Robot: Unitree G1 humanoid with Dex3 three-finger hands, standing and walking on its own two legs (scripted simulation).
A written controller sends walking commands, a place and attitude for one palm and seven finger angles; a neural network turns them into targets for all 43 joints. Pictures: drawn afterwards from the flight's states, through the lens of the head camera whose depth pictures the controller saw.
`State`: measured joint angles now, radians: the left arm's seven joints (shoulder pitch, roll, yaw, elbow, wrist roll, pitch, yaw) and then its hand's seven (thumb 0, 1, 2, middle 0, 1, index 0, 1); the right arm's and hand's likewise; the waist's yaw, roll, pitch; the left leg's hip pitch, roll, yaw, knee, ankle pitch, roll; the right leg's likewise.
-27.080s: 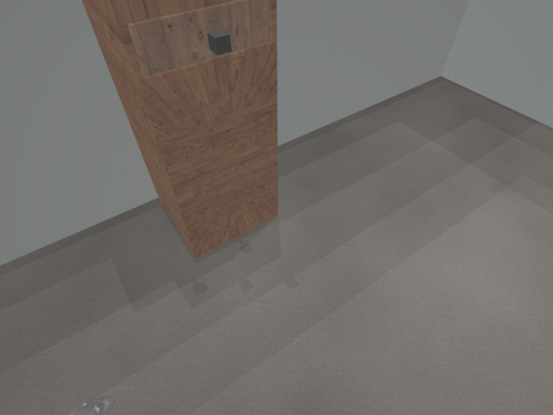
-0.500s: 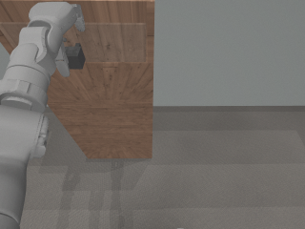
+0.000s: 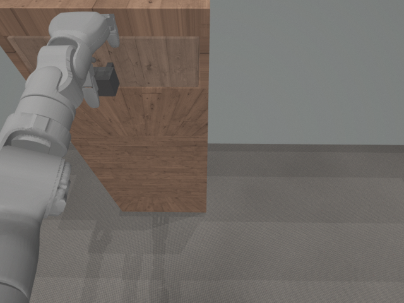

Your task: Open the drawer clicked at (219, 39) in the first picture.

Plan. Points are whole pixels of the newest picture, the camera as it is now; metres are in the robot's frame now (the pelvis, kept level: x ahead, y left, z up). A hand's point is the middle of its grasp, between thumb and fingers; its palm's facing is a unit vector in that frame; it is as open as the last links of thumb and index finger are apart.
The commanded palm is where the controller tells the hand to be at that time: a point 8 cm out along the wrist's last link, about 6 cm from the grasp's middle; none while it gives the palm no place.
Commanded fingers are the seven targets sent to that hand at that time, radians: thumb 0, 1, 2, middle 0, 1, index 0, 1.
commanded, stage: re-aim the fingers above the handle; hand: left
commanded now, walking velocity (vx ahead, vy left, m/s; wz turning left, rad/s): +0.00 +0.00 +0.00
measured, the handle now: (106, 75) +0.56 +0.18 +0.13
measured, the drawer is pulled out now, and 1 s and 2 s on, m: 0.00 0.00 0.00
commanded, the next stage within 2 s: lower the fingers behind the handle in 1.56 s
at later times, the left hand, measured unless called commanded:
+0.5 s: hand (93, 60) +0.52 +0.18 +0.19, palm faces -0.02 +0.01 -1.00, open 13.5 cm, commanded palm +0.53 +0.17 +0.25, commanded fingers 0.00 -0.50 0.30 -0.30 -1.20 -0.30 -1.20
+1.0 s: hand (92, 59) +0.53 +0.18 +0.20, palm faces -0.02 -0.01 -1.00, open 13.3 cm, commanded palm +0.54 +0.18 +0.25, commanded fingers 0.00 -0.50 0.30 -0.30 -1.20 -0.30 -1.20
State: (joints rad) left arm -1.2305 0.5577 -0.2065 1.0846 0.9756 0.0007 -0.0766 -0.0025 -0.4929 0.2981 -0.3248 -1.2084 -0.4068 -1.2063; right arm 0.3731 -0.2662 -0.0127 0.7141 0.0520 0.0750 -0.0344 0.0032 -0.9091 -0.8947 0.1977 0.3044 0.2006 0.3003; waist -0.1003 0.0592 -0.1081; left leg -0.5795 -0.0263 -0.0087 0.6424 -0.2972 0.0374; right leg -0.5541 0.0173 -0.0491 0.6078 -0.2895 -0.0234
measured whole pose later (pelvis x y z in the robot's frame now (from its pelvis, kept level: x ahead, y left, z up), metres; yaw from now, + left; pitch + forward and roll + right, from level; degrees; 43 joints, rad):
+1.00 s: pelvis +0.00 +0.00 +0.00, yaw +0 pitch +14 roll -1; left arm -1.25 0.58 -0.17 1.13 1.00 -0.05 -0.07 0.00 -0.49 0.30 -0.35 -1.23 -0.43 -1.21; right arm 0.37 -0.27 -0.01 0.72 0.05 0.07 -0.04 0.00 -0.91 -0.89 0.20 0.30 0.20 0.30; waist -0.12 0.05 -0.11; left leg -0.60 -0.02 0.00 0.64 -0.29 0.04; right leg -0.57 0.02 -0.04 0.61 -0.28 -0.02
